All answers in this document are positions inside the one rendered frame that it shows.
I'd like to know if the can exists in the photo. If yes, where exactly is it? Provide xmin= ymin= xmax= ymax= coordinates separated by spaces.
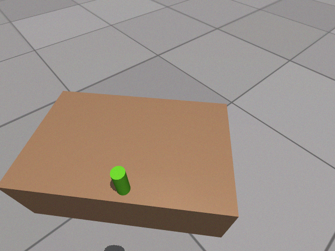
xmin=110 ymin=166 xmax=130 ymax=196

